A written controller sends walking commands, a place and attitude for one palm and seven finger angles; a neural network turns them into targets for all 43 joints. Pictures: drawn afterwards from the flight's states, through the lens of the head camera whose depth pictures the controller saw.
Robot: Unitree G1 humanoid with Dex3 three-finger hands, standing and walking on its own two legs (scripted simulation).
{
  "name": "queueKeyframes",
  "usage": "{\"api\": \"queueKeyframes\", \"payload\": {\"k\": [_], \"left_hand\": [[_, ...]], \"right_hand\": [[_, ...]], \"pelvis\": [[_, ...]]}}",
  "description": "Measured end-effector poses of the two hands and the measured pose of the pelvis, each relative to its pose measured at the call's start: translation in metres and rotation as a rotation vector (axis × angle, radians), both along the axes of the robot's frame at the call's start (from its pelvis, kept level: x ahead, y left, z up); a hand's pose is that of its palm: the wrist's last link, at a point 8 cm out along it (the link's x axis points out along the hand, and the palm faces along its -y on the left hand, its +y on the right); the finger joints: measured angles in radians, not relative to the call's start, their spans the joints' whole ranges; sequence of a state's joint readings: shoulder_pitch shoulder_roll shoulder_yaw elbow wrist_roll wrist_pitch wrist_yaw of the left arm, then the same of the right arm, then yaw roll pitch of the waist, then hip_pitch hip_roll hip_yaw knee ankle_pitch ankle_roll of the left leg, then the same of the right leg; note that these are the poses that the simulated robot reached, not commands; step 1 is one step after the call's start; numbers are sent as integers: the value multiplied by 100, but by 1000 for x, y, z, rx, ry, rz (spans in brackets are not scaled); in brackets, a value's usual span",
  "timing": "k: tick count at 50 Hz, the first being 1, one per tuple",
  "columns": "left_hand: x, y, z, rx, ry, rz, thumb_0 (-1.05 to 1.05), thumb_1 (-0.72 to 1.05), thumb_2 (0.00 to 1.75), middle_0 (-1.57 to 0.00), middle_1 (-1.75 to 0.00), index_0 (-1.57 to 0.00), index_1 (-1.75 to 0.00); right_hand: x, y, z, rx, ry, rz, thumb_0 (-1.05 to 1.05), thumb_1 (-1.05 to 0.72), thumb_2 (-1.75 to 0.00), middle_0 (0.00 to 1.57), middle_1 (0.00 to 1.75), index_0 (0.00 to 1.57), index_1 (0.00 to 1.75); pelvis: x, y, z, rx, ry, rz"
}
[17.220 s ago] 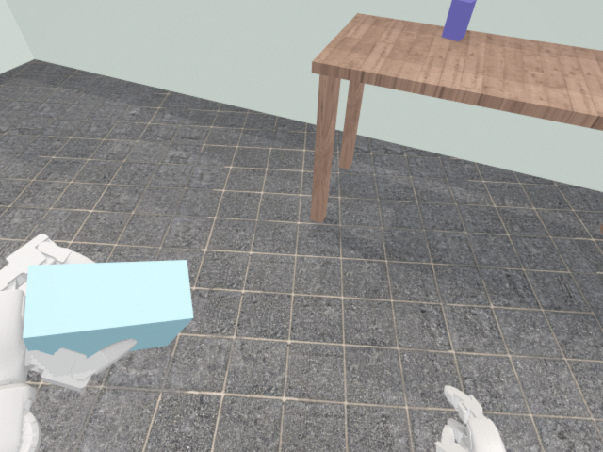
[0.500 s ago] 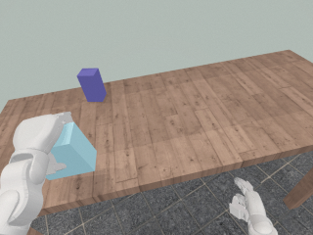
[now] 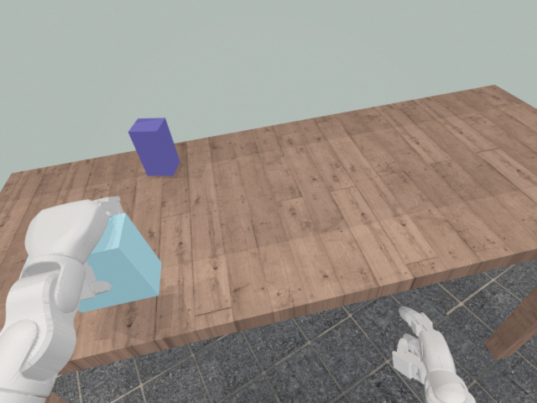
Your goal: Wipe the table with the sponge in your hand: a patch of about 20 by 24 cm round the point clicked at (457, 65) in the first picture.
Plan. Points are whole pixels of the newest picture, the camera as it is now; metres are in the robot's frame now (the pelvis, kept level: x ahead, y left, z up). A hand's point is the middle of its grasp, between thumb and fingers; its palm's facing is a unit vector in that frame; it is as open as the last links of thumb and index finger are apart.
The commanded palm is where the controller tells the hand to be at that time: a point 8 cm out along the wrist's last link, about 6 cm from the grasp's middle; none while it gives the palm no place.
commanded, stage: move the sponge above the wiping area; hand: left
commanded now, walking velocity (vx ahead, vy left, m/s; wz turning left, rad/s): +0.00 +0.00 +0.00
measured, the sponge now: (109, 273) +0.25 +0.29 +0.08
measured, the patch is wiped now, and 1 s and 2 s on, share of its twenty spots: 0.00 0.00 0.00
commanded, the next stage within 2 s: lower the sponge onto the table in 1.32 s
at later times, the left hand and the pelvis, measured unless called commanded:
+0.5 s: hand (100, 255) +0.25 +0.29 +0.12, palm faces +0.04 -0.07 -1.00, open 9.9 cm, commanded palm +0.23 +0.28 +0.18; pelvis +0.01 +0.00 +0.00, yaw +0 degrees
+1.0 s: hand (104, 255) +0.26 +0.29 +0.12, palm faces +0.04 -0.05 -1.00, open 9.9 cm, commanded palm +0.23 +0.28 +0.18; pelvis +0.01 +0.00 +0.00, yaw +0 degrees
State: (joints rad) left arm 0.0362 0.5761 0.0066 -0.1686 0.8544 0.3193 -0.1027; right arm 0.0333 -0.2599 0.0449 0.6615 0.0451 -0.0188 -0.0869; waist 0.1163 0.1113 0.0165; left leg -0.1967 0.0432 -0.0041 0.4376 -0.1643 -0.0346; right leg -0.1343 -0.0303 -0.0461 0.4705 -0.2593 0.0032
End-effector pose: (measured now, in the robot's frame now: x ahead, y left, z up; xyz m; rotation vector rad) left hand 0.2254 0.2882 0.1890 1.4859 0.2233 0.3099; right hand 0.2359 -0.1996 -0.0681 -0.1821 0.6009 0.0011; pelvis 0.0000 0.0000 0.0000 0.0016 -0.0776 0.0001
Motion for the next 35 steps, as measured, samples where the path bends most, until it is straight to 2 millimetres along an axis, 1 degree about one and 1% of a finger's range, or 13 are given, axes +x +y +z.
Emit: {"api": "queueKeyframes", "payload": {"k": [7,18,26,31,35], "left_hand": [[5,2,-8,-2,33,2,0,-48,104,-75,-135,-76,-135],[5,4,-10,-5,12,-2,0,-48,104,-75,-135,-76,-135],[8,1,-19,-10,27,-4,0,-48,104,-75,-135,-76,-135],[9,-3,-19,-7,16,-19,0,-48,104,-75,-135,-76,-135],[9,-2,-19,-3,17,-6,0,-48,104,-75,-135,-76,-135]], "right_hand": [[1,0,-4,-7,25,-1,1,-90,-90,20,30,21,31],[3,-1,-5,-7,34,-5,1,-90,-90,20,30,22,32],[3,-1,-5,-13,39,-8,1,-90,-90,20,30,22,32],[3,0,-5,-7,40,-11,1,-90,-90,20,30,21,31],[3,0,-5,0,42,-10,1,-90,-90,20,30,21,31]], "pelvis": [[3,0,0,0,7,4],[10,3,1,-1,13,3],[10,4,1,-2,13,4],[9,4,1,-2,12,1],[9,3,1,-1,11,2]]}}
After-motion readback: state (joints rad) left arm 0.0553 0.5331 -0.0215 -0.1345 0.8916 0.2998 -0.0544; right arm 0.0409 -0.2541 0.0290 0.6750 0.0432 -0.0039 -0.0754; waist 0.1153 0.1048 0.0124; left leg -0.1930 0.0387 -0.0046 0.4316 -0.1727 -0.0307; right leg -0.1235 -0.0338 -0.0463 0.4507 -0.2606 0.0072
